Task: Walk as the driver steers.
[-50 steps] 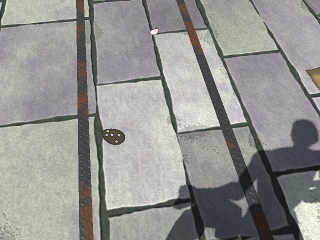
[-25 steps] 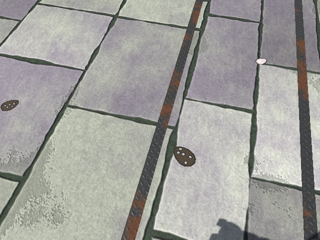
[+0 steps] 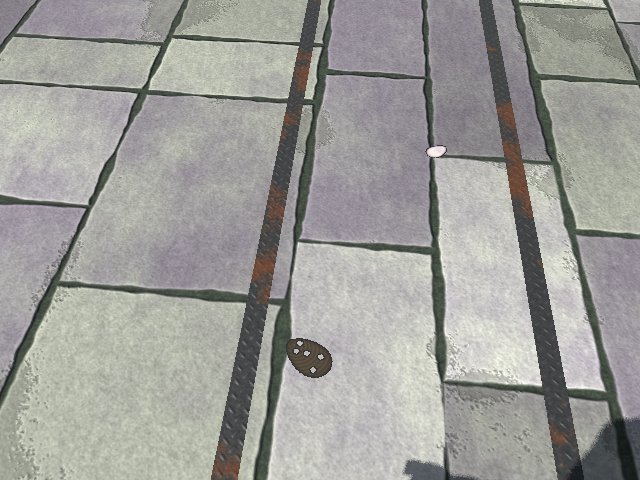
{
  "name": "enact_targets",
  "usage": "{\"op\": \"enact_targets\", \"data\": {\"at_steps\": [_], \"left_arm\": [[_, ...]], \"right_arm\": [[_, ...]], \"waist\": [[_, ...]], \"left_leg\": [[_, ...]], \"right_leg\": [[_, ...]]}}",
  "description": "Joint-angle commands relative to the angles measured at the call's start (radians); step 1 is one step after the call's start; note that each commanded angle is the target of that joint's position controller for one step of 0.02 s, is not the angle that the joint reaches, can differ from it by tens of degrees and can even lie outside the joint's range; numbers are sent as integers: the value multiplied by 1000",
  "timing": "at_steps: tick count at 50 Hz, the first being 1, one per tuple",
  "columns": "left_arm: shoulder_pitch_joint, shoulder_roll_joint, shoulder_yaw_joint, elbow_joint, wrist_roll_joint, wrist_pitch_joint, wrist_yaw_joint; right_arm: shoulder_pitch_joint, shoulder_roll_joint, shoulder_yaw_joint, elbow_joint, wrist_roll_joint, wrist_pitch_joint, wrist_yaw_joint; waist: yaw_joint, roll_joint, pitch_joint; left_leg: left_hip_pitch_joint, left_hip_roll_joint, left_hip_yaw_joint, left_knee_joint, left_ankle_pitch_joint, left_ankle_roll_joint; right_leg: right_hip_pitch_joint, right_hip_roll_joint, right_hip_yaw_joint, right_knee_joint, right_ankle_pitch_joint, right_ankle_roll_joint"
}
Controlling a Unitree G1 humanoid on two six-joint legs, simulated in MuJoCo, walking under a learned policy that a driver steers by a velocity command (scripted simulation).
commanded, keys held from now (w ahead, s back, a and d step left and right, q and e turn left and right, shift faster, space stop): w+e+shift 0.28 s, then w+shift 0.08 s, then w+q+shift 0.64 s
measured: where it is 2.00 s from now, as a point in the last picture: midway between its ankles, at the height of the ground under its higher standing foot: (368, 135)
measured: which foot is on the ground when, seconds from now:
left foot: down 0.00-0.34, up 0.36-0.80, down 0.82-1.00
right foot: up 0.00-0.34, down 0.36-0.82, up 0.84-1.00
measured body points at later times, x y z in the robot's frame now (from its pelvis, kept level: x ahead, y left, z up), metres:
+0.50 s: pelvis +0.28 -0.16 -0.02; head +0.30 -0.16 +0.43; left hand +0.50 +0.03 -0.13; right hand +0.20 -0.40 -0.15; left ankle +0.20 +0.04 -0.62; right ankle +0.27 -0.20 -0.74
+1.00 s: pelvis +0.70 -0.29 -0.02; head +0.71 -0.31 +0.43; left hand +0.94 -0.10 -0.07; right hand +0.64 -0.58 -0.16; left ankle +0.69 -0.28 -0.74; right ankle +0.69 -0.48 -0.64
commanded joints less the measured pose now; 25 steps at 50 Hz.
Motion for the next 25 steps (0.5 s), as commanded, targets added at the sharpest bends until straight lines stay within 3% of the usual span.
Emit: {"op": "enact_targets", "data": {"at_steps": [1, 2, 4, 6, 11, 13, 15, 16, 17, 18, 19, 20, 21, 22, 23, 24, 25], "left_arm": [[-98, 91, 17, -106, 13, -46, -23], [-149, 100, 19, -105, 134, -13, -71], [-161, 73, 12, -125, 105, 9, -110], [-191, 83, 11, -135, 86, 17, -122], [-349, 62, -16, -187, 91, 11, -143], [-398, 34, -36, -213, 88, 10, -145], [-336, 23, -44, -203, 86, 10, -124], [-226, 48, -32, -178, 87, 5, -110], [-33, 90, -11, -127, 87, -2, -97], [192, 146, 19, -51, 95, -12, -79], [166, 266, 46, -29, 110, -16, -63], [235, 299, 55, -64, 80, -13, -49], [198, 268, 50, -28, 92, -17, -41], [179, 224, 37, 7, 97, -31, -28], [122, 160, 17, 11, 105, -50, -25], [68, 120, 0, 18, 98, -66, -22], [55, 89, -12, 21, 88, -83, -25]], "right_arm": [[-5, -99, -22, -55, 3, -45, -11], [71, -133, -14, -24, -49, -31, -5], [89, -137, -14, -11, -45, -32, 11], [117, -122, -6, 6, -40, -40, 16], [192, -121, 1, 67, -40, -51, 5], [231, -135, 1, 101, -43, -46, -2], [240, -161, 4, 124, -40, -39, -9], [250, -196, 0, 138, -42, -28, -12], [243, -232, -5, 137, -36, -21, -12], [194, -239, -2, 119, -27, -24, -7], [260, -61, 41, 59, -14, -29, 22], [166, -114, 34, 7, 0, -50, 27], [5, -162, 18, -18, 13, -52, 22], [33, -113, 34, -8, 22, -55, 22], [61, -96, 39, 23, 11, -47, 29], [118, -76, 41, 53, -3, -23, 39], [173, -60, 42, 84, -7, 5, 47]], "waist": [[-43, 158, 75], [-67, 66, 81], [-57, 112, 129], [-60, 132, 160], [-95, 122, 227], [-102, 124, 234], [-44, 149, 150], [26, 173, 65], [118, 191, -45], [238, 156, -142], [119, -139, -239], [171, -99, -438], [186, 18, -261], [126, 33, -102], [74, 90, -21], [12, 56, 27], [-21, 7, 44]], "left_leg": [[280, 328, -270, -197, -137, 86], [158, 297, -196, -244, -162, 92], [98, 271, -94, -264, -107, 78], [85, 269, -26, -278, -67, 69], [151, 281, 148, -320, 93, 55], [215, 294, 219, -282, 349, 48], [220, 303, 289, -116, 1047, 39], [222, 328, 289, 54, 1323, 45], [146, 350, 275, 273, 1394, 57], [-59, 320, 279, 566, 1206, 46], [-529, 167, 243, 970, 34, 8], [-600, 63, 46, 1181, -145, 11], [-696, 100, -23, 1208, -2, 29], [-677, 129, -16, 1157, 37, 36], [-602, 167, -37, 1063, 59, 40], [-528, 181, -51, 1011, 72, 40], [-475, 186, -63, 975, 82, 33]], "right_leg": [[-507, -128, 2, 265, 89, 18], [-429, -100, -79, 340, 94, 16], [-440, -118, -92, 400, 148, 13], [-456, -131, -90, 399, 195, 11], [-413, -154, -211, 139, 213, -39], [-358, -137, -283, 31, 140, -92], [-120, -37, -367, -58, 41, -158], [36, 25, -373, -61, -30, -187], [285, 69, -342, -88, -60, -215], [622, 53, -229, -219, 0, -241], [1000, -270, 255, -335, -320, -295], [1014, -442, 711, -539, -407, -318], [894, -400, 549, -577, -273, -266], [702, -404, 396, -581, -120, -252], [528, -358, 268, -603, -51, -211], [406, -305, 150, -642, -26, -176], [333, -302, 85, -680, -12, -155]]}}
